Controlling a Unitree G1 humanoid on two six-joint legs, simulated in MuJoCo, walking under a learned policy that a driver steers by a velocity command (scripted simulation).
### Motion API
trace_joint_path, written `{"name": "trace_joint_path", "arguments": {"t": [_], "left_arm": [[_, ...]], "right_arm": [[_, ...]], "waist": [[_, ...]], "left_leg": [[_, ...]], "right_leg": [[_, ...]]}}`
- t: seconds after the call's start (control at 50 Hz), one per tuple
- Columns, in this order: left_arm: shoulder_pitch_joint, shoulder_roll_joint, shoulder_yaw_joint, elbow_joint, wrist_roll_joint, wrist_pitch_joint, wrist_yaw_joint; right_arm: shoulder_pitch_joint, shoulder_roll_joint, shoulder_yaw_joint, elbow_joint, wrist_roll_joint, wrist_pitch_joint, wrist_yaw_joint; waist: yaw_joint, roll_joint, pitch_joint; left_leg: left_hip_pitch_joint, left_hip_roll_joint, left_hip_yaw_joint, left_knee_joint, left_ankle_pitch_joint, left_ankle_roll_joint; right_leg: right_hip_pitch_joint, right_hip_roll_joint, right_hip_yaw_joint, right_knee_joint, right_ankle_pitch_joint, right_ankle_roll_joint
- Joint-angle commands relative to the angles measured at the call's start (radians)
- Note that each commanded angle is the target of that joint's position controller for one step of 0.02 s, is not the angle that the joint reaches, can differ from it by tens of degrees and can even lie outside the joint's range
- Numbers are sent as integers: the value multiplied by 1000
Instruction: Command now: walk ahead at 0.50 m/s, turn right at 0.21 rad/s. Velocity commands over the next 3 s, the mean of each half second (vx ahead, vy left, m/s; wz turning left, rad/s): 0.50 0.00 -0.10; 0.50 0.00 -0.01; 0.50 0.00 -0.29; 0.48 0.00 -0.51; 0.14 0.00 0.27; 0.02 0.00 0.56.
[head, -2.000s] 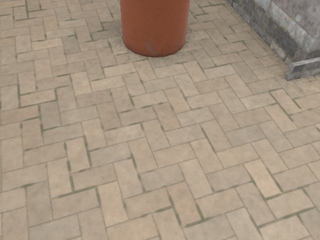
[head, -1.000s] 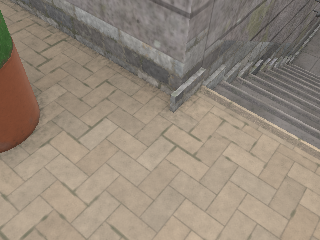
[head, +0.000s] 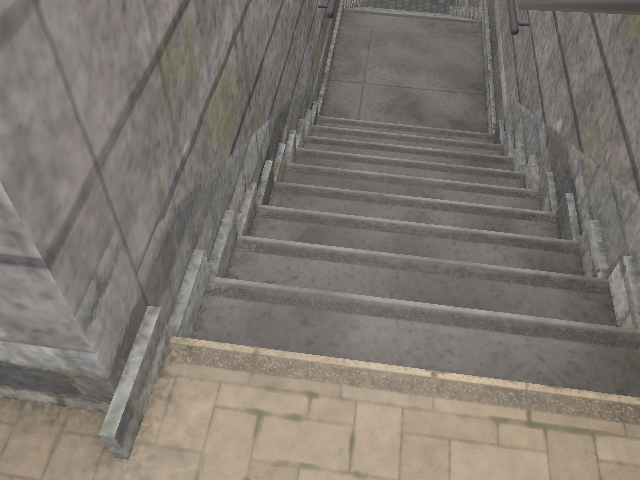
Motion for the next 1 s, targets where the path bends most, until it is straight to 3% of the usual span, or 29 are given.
{"name": "trace_joint_path", "arguments": {"t": [0.02, 0.08, 0.14, 0.24, 0.34, 0.4, 0.42, 0.44, 0.46, 0.48, 0.5, 0.52, 0.54, 0.56, 0.58, 0.64, 0.7, 0.76, 0.78, 0.86, 0.9, 0.94, 0.96, 0.98, 1.0], "left_arm": [[-8, 83, 8, -67, 18, -9, -14], [-16, 60, 0, -64, 39, 14, -32], [-121, 38, -11, -101, 47, 21, -40], [-316, -4, -36, -160, 33, 10, -45], [-431, 10, -38, -197, 23, 6, -50], [-407, 22, -29, -189, 29, -12, -36], [-326, 32, -21, -161, 30, -19, -30], [-165, 56, -8, -106, 36, -29, -20], [30, 132, 16, -64, 54, -38, -3], [51, 224, 42, -62, 48, -29, 2], [30, 195, 43, -61, 3, -10, 4], [-43, 112, 24, -70, 2, -7, 6], [-98, 54, 8, -73, 6, -13, 2], [-124, 38, 2, -68, 5, -23, 6], [-132, 25, -3, -59, 1, -32, 8], [-113, 47, 2, -43, 4, -62, -4], [-64, 57, 3, -14, -13, -54, -2], [-9, 66, 3, 5, -15, -36, -4], [-8, 74, 3, 7, -11, -34, 0], [37, 81, 4, 38, -2, -20, 4], [57, 62, -6, 64, -18, -19, 7], [30, 107, 6, 71, -10, -21, 9], [21, 115, 7, 80, -12, -26, 12], [2, 89, -1, 83, -20, -27, 17], [-15, 53, -14, 49, -26, -32, 20]], "right_arm": [[166, -100, -42, 14, 14, -3, 5], [189, -84, -34, 55, 25, -26, 8], [235, -102, -41, 87, 32, -46, 13], [311, -85, -40, 137, 36, -39, 12], [368, -97, -43, 167, 33, -32, 0], [351, -123, -48, 168, 23, -22, -14], [347, -127, -48, 171, 21, -18, -15], [341, -123, -45, 171, 24, -11, -17], [334, -92, -33, 138, 31, -10, -18], [446, 15, -10, 104, 59, -8, -8], [406, -89, -39, 116, 27, 0, -19], [290, -90, -43, 88, 23, -2, -19], [255, -64, -34, 82, 29, -3, -16], [269, -62, -36, 95, 28, 9, -12], [293, -48, -35, 102, 16, 29, -6], [266, -27, -36, 98, -1, 68, 8], [142, -11, -30, 66, -6, 76, -3], [32, -4, -21, 40, 7, 68, 1], [-11, -4, -19, 33, 3, 67, 5], [-81, -10, -9, 23, 6, 57, 5], [-119, -22, -7, -4, 24, 61, -8], [-56, -48, -15, 8, 19, 50, -17], [44, -50, -21, 40, 17, 46, -25], [209, -68, -31, 94, 7, 32, -34], [395, -154, -53, 128, -10, 21, -44]], "waist": [[-65, 35, -37], [-36, 115, -30], [-44, 104, -8], [-86, 116, 25], [-101, 104, 35], [-76, 99, 34], [-42, 99, -13], [29, 73, -98], [99, -24, -227], [42, -243, -367], [47, -143, -339], [31, -74, -179], [-1, -36, -112], [-42, -37, -63], [-75, -59, -41], [-101, -50, -37], [-86, -42, 1], [-48, -42, 14], [-34, -45, 38], [-6, -38, 32], [-2, -48, 66], [-27, -45, 48], [-69, -36, 10], [-141, -7, -63], [-211, 118, -174]], "left_leg": [[364, 329, -500, -329, -126, 154], [283, 252, -321, -362, 109, 131], [299, 253, -254, -408, 204, 156], [318, 188, -129, -428, 312, 126], [401, 236, -127, -390, 341, 107], [448, 256, -110, -277, 558, 87], [453, 241, -93, -168, 689, 73], [401, 203, -55, 29, 725, 53], [206, 153, -14, 338, 448, 32], [-160, -31, 28, 720, -313, -9], [-257, -10, -83, 828, -322, 3], [-309, 40, -96, 836, -239, 14], [-257, 70, -102, 755, -180, 16], [-192, 91, -101, 681, -162, 7], [-129, 99, -97, 628, -159, -6], [-92, 86, -67, 523, -105, -25], [-150, 101, -50, 358, 6, -38], [-158, 96, -20, 208, 98, -39], [-176, 93, -19, 158, 119, -40], [-150, 72, 14, 100, 127, -33], [-91, 54, 28, 45, 78, -29], [26, 19, 41, -10, 48, -12], [119, -1, 45, -41, 13, 4], [295, 2, 28, -109, 9, 36], [533, 197, -196, -152, -59, 109]], "right_leg": [[-410, -105, -1, 213, 100, 12], [-355, -143, -52, 128, 133, 38], [-442, -177, -100, 61, 206, 54], [-463, -199, -170, -216, 404, 73], [-414, -190, -181, -372, 436, 41], [-322, -150, -206, -427, 318, 3], [-211, -116, -219, -453, 295, -17], [-9, -95, -220, -505, 311, -48], [257, -281, -17, -522, 224, -104], [534, -573, 467, -602, 218, -244], [467, -542, 532, -679, 213, -251], [347, -489, 337, -662, 292, -226], [212, -443, 225, -685, 415, -188], [106, -400, 146, -715, 464, -148], [24, -371, 94, -744, 473, -126], [-30, -353, 48, -794, 539, -148], [-6, -333, -4, -808, 592, -140], [30, -315, -34, -813, 546, -121], [50, -316, -25, -822, 568, -115], [140, -329, -55, -791, 689, -119], [126, -307, -82, -788, 675, -120], [139, -307, -82, -727, 815, -114], [156, -308, -95, -635, 943, -111], [125, -263, -139, -479, 950, -85], [-42, -219, -175, -202, 710, -50]]}}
